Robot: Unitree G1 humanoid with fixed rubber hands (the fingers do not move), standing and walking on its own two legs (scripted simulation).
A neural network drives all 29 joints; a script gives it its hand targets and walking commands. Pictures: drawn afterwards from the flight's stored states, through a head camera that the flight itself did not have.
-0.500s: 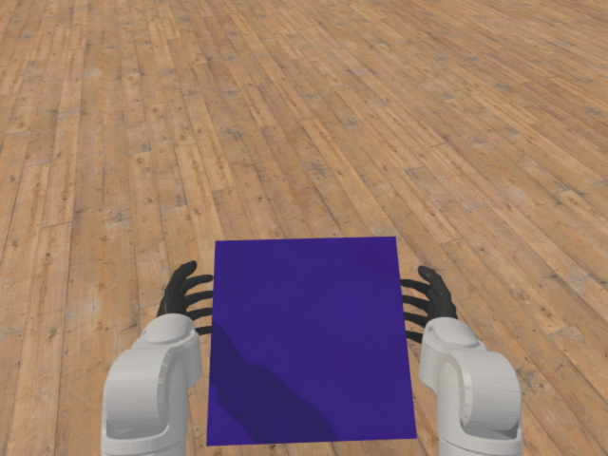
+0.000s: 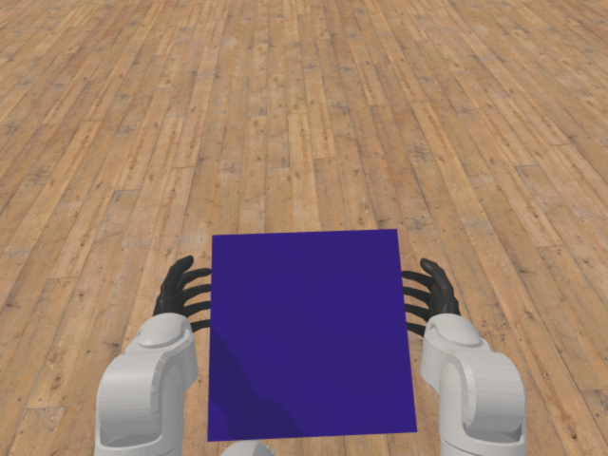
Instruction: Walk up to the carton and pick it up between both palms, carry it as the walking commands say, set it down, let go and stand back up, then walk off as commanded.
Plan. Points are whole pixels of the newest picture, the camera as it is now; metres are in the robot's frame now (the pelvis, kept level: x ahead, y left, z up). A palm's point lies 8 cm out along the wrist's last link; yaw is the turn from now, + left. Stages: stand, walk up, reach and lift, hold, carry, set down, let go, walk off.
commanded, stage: carry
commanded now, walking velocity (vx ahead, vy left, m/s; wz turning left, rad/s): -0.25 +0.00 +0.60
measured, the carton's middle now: (307, 325) +0.31 -0.01 -0.01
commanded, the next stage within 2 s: none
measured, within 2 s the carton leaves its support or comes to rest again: neither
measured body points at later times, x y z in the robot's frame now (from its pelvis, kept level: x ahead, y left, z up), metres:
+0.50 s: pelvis -0.17 +0.03 -0.01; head -0.13 +0.05 +0.44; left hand +0.04 +0.27 +0.07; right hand +0.14 -0.01 +0.07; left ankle -0.11 +0.16 -0.74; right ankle -0.14 -0.10 -0.69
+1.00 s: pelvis -0.32 +0.02 -0.01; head -0.32 +0.02 +0.44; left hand -0.16 +0.28 +0.08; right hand -0.01 +0.02 +0.08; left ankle -0.37 +0.12 -0.74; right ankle -0.21 -0.09 -0.73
